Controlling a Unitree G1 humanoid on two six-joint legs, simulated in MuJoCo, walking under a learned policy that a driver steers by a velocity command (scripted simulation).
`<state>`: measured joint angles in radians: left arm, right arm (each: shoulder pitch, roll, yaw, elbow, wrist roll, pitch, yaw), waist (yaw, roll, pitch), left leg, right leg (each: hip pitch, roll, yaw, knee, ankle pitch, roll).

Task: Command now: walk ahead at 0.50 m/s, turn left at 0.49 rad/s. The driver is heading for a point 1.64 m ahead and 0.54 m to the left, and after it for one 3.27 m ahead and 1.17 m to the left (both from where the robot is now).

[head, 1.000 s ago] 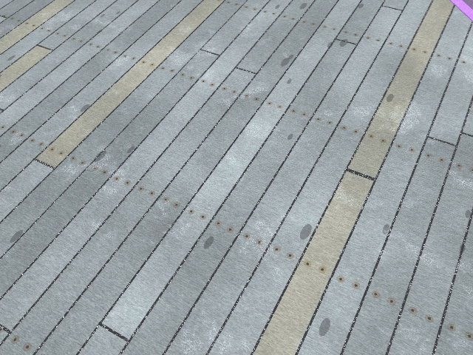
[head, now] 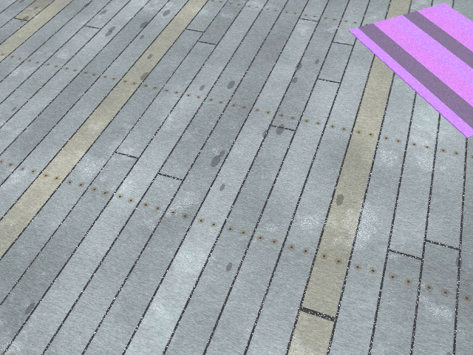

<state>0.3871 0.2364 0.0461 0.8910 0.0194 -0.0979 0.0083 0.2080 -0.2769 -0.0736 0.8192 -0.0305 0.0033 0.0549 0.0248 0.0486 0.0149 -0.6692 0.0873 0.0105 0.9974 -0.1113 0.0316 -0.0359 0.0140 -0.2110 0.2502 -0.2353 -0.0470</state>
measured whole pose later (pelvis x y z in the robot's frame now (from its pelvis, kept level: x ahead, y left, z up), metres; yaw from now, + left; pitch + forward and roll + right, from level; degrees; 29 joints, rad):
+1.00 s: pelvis +0.53 +0.12 +0.00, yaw +34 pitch +1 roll -1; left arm 0.33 0.26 0.04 0.81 0.02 -0.09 -0.01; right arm 0.22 -0.31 -0.06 0.74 -0.04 -0.01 0.04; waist 0.03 0.06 0.02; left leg -0.55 -0.01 -0.08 1.05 -0.27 0.04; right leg -0.16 0.01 -0.09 0.34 -0.20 -0.04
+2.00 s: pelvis +0.95 +0.39 -0.01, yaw +16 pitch +1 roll +0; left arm 0.26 0.28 0.07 0.85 0.00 -0.02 -0.01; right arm 0.17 -0.25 -0.03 0.78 -0.03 -0.04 -0.01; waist 0.01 0.02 0.09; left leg -0.55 0.08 -0.04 1.14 -0.35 -0.04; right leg -0.25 0.13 0.00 0.41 -0.16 -0.14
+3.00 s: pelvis +1.07 +0.45 +0.01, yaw -6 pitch +0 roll +0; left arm 0.32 0.24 0.02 0.87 0.02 -0.01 0.01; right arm 0.27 -0.30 -0.05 0.84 -0.03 0.02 0.03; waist 0.01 0.03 -0.02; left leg -0.38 0.02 0.03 0.79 -0.33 0.00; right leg -0.07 0.05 0.04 0.25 -0.19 -0.06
